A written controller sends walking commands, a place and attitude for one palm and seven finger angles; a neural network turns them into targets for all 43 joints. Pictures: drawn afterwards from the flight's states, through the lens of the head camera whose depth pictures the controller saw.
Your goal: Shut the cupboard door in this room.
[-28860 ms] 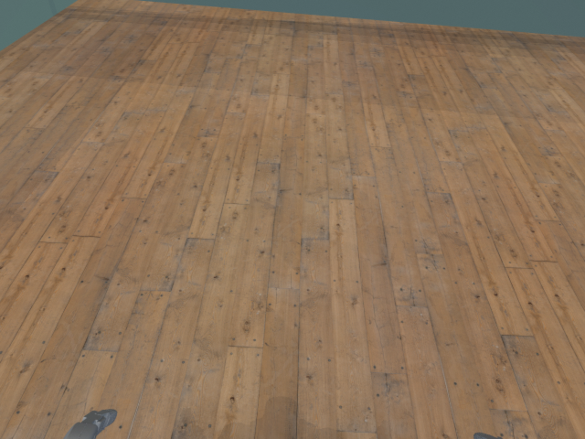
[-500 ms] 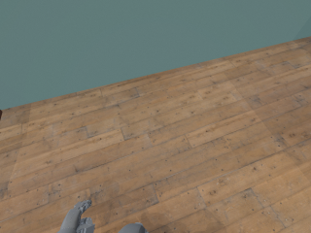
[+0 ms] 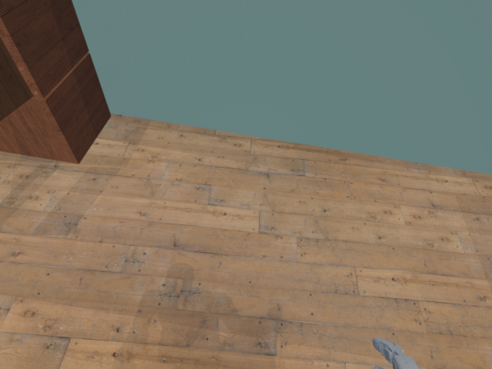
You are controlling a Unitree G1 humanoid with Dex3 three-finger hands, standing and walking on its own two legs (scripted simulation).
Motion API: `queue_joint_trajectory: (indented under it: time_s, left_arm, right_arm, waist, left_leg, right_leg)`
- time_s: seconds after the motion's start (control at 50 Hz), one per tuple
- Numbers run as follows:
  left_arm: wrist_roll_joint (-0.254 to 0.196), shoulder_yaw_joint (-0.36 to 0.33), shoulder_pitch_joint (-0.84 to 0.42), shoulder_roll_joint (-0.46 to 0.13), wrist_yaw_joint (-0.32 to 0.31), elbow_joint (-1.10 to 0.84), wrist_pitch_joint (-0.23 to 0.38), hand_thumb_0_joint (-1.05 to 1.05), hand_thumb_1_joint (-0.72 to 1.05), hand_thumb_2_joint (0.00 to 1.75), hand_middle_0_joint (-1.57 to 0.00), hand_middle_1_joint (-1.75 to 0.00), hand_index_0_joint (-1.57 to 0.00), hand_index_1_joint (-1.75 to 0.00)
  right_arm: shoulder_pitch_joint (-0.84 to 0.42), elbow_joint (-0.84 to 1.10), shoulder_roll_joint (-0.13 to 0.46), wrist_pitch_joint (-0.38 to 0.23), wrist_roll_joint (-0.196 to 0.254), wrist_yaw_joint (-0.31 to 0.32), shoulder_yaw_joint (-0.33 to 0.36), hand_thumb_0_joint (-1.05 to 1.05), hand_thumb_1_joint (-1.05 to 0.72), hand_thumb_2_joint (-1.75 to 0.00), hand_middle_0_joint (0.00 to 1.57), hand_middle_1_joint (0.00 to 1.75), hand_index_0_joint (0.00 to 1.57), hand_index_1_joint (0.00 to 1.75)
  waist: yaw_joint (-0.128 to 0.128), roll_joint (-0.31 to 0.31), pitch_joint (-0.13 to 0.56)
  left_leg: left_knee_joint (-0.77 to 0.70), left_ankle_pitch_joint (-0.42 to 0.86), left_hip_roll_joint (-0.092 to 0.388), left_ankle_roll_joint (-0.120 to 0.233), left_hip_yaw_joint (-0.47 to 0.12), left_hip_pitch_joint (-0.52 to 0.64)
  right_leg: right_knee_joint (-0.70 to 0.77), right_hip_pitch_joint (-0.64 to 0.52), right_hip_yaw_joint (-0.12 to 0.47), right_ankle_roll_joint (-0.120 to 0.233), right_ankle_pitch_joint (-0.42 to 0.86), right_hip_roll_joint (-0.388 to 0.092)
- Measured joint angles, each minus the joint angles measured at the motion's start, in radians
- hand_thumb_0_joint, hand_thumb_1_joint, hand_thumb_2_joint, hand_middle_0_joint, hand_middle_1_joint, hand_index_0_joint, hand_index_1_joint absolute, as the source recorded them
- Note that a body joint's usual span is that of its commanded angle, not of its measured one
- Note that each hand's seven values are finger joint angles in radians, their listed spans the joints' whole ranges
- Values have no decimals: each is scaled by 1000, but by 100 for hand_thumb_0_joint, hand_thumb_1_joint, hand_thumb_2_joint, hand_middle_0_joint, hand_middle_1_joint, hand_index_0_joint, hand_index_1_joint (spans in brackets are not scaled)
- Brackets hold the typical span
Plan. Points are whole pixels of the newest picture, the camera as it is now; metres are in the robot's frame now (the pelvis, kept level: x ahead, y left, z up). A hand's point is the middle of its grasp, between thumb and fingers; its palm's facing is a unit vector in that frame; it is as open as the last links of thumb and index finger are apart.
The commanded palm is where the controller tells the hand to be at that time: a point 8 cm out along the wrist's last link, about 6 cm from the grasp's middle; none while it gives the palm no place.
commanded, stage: walk to a spot facing it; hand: left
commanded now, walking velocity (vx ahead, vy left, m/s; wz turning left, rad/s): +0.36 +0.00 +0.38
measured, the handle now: out of the picture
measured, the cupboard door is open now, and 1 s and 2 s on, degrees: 80 80 80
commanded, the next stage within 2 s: turn to face it in 1.34 s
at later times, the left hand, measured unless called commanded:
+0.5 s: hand (174, 257) +0.34 +0.18 -0.15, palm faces +0.11 -0.97 -0.20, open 7.3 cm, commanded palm none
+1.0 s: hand (165, 297) +0.26 +0.18 -0.18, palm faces +0.45 -0.88 -0.13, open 7.3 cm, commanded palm none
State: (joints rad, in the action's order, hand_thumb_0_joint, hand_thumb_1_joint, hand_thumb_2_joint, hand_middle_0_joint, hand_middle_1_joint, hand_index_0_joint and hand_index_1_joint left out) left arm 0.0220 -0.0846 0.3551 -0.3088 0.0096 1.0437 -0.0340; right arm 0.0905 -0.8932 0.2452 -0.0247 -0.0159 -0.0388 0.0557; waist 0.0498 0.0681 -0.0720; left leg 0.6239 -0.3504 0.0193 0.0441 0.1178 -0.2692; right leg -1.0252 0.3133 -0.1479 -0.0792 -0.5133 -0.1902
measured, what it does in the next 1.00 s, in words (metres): walks ahead, turning left: right foot, then left foot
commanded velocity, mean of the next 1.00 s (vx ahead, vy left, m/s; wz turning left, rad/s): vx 0.37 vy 0.00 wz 0.24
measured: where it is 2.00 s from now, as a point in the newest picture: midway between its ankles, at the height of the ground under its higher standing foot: (215, 240)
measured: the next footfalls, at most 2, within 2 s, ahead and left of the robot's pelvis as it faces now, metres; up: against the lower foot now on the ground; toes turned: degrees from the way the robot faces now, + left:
right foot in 0.46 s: +0.38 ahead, -0.09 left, +0.00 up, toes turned +2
left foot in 0.98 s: +0.48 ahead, +0.20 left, +0.00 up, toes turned +28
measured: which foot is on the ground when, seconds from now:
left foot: down 0.00-0.46, up 0.48-0.96, down 0.98-1.00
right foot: up 0.00-0.44, down 0.46-0.98, up 1.00-1.00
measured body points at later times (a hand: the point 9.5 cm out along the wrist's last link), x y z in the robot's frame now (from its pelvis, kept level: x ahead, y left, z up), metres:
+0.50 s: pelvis +0.22 -0.01 -0.01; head +0.26 -0.02 +0.43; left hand +0.33 +0.24 -0.14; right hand +0.15 -0.24 -0.16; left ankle +0.01 +0.09 -0.68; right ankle +0.34 -0.09 -0.73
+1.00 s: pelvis +0.41 +0.07 +0.00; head +0.43 +0.11 +0.45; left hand +0.24 +0.23 -0.16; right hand +0.61 -0.09 -0.13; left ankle +0.44 +0.18 -0.73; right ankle +0.34 -0.09 -0.72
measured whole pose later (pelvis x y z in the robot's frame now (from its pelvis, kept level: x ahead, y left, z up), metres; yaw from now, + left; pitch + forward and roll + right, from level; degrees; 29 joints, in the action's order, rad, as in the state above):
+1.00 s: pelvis +0.41 +0.07 +0.00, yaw +21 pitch +0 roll -1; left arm 0.02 -0.03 0.44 -0.15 0.00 1.15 0.06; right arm 0.08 -0.99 0.16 -0.05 -0.03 -0.04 0.05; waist 0.07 0.03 -0.08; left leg 0.60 -0.19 0.05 0.05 0.13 -0.39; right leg -0.62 0.07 -0.27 -0.05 -0.44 -0.14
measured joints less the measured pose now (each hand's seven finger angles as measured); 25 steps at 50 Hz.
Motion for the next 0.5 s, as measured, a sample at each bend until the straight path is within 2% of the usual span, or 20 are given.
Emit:
queue_joint_trajectory:
  time_s: [0.06,0.2,0.3,0.38,0.44,0.46,0.5]
  left_arm:
    - [2,1,-46,5,9,-5,2,1,91,90,-20,-30,-20,-30]
    - [4,26,-154,42,19,-76,33,1,91,90,-20,-30,-20,-30]
    - [-1,40,-214,72,21,-93,32,0,91,90,-20,-30,-20,-30]
    - [-7,51,-266,96,22,-103,41,0,91,90,-20,-30,-20,-30]
    - [-8,60,-285,112,22,-119,68,0,91,90,-20,-30,-20,-30]
    - [-4,61,-288,119,19,-121,86,0,91,90,-20,-30,-20,-30]
    - [-2,63,-290,132,11,-119,113,0,91,90,-20,-30,-20,-30]
  right_arm:
    - [44,-9,-16,-13,3,17,-10,0,-91,-90,20,30,19,30]
    - [171,-95,-70,-25,12,23,-29,0,-90,-90,20,30,20,30]
    - [262,-149,-102,-33,11,33,-27,0,-90,-90,20,30,20,30]
    - [326,-190,-108,-37,5,44,-25,0,-90,-90,20,30,20,30]
    - [371,-230,-103,-30,6,48,-20,0,-90,-90,20,30,20,30]
    - [379,-246,-100,-24,9,46,-17,0,-90,-90,20,30,20,30]
    - [363,-258,-92,-9,18,44,-13,0,-90,-90,20,30,20,30]
  waist:
    - [-14,-14,5]
    - [-32,-22,10]
    - [-69,-25,9]
    - [-109,-39,-3]
    - [-120,-60,-8]
    - [-115,-70,-13]
    - [-111,-88,-33]
  left_leg:
    - [-92,20,-17,4,-35,72]
    - [-287,58,-55,21,-96,235]
    - [-348,26,-70,15,-121,327]
    - [-352,-31,-70,-1,-146,385]
    - [-261,-119,-56,-17,-167,399]
    - [-149,-156,-49,-19,-170,368]
    - [233,-164,-50,-15,-186,218]
  right_leg:
    - [-120,116,44,3,101,27]
    - [-95,297,86,-22,282,36]
    - [33,337,71,-18,344,47]
    - [253,283,54,19,346,75]
    - [403,181,36,58,360,115]
    - [417,153,27,87,376,125]
    - [357,139,1,127,325,126]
